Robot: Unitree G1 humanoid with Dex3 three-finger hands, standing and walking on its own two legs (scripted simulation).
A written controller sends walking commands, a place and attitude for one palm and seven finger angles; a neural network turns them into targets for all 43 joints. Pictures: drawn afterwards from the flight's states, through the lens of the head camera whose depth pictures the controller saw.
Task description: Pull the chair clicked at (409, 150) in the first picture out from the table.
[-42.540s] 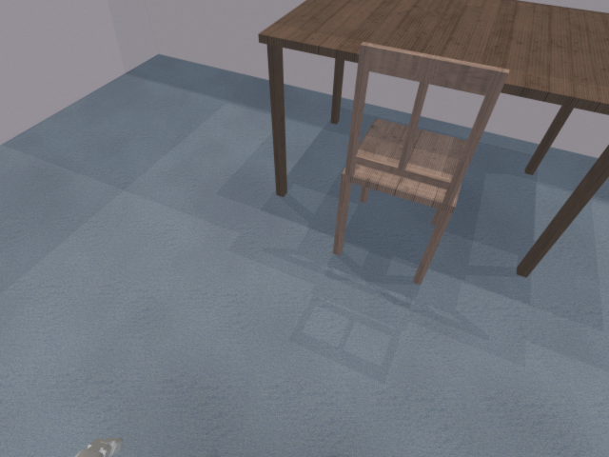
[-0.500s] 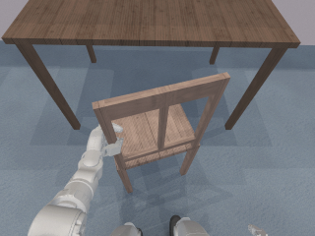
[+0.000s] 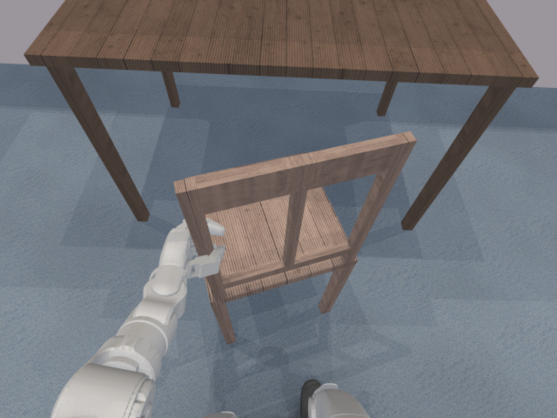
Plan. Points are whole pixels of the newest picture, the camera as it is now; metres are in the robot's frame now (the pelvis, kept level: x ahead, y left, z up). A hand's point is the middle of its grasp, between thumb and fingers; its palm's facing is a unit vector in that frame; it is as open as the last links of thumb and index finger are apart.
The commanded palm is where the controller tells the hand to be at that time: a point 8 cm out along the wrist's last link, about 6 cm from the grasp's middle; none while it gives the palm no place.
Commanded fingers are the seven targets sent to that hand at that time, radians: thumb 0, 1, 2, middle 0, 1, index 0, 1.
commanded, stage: step backward, pulling the chair out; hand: left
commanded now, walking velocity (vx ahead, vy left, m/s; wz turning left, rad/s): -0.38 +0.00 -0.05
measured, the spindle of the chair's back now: (292, 231) +0.44 -0.03 -0.09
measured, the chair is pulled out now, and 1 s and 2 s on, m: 0.21 0.31 0.49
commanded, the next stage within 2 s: stop walking, hand still on the chair in 1.62 s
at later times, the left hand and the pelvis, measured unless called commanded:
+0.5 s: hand (208, 281) +0.32 +0.12 -0.06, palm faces -0.03 -0.98 -0.18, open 5.8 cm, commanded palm +0.34 +0.17 -0.05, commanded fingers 0.00 0.90 0.90 -0.50 -1.45 -0.50 -1.45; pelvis -0.05 +0.00 +0.00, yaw -4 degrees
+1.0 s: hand (201, 328) +0.25 +0.12 -0.05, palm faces -0.04 -0.98 -0.18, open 5.8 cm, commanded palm +0.26 +0.17 -0.05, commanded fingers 0.00 0.90 0.90 -0.50 -1.45 -0.50 -1.45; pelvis -0.11 +0.00 +0.01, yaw -4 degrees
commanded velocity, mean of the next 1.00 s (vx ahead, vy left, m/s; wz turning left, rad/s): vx -0.38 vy -0.01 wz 0.01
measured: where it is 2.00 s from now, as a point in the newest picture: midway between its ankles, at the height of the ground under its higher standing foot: outside the picture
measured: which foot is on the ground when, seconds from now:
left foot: down 0.00-0.60, up 0.62-0.76, down 0.78-1.00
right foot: up 0.00-0.06, down 0.08-0.82, up 0.84-0.94, down 0.96-1.00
